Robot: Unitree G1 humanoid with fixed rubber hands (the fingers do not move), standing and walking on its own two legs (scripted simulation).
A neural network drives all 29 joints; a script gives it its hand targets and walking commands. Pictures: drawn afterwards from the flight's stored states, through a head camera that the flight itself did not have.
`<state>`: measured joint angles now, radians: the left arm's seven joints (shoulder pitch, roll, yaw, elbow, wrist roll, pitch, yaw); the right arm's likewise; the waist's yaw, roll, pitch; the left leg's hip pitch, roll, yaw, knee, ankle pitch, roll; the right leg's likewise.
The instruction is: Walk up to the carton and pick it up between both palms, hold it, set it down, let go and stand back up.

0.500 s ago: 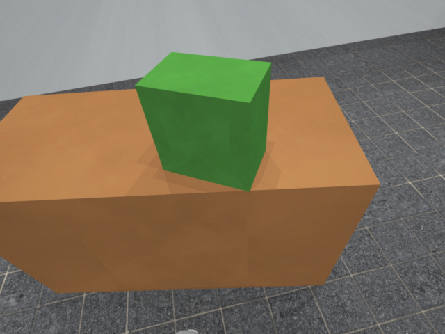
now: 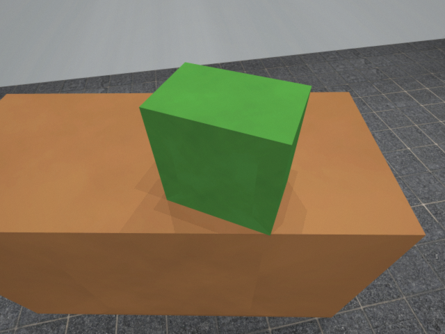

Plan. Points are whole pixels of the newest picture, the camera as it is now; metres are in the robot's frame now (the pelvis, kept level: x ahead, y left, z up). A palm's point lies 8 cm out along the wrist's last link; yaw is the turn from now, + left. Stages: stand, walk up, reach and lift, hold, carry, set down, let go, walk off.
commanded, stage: walk up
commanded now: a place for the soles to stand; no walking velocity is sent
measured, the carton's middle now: (228, 151) +0.46 -0.01 +0.08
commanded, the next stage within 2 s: none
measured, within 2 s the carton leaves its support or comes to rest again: neither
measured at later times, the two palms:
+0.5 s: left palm out of the picture +0.05 +0.33 -0.06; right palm out of the picture +0.09 -0.29 -0.13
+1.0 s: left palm out of the picture +0.03 +0.33 -0.10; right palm out of the picture +0.06 -0.28 -0.09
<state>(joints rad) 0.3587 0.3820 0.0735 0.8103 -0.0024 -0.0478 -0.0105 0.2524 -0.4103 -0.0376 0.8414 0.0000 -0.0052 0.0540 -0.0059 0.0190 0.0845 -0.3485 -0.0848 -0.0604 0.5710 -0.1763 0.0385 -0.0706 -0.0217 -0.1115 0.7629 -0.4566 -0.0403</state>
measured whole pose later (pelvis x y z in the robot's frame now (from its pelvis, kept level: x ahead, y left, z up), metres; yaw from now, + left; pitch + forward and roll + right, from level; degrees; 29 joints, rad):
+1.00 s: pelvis -0.02 +0.03 +0.00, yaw +2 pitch -3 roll -1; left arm 0.29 0.36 0.07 0.81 0.01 -0.03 0.02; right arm 0.25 -0.38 -0.04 0.84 0.00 0.01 0.00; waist 0.00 -0.02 0.10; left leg -0.25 -0.04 -0.09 0.68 -0.42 0.02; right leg -0.28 -0.03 -0.03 0.59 -0.26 -0.01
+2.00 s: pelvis -0.01 -0.03 +0.00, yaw +1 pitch -4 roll +1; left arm 0.27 0.36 0.07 0.81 0.02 -0.01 0.00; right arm 0.27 -0.40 -0.04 0.84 0.00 -0.01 0.00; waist 0.00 0.04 0.10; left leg -0.24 -0.02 -0.10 0.63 -0.36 0.01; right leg -0.31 0.00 -0.03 0.64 -0.27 -0.04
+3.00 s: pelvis +0.00 -0.03 +0.00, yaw +1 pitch -2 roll +0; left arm 0.10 0.36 0.07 0.68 0.01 0.36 0.01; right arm 0.11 -0.32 -0.11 0.91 -0.02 -0.14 0.06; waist 0.00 -0.01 0.10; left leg -0.28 0.00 -0.08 0.69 -0.37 -0.02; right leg -0.34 0.01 -0.03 0.67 -0.29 -0.03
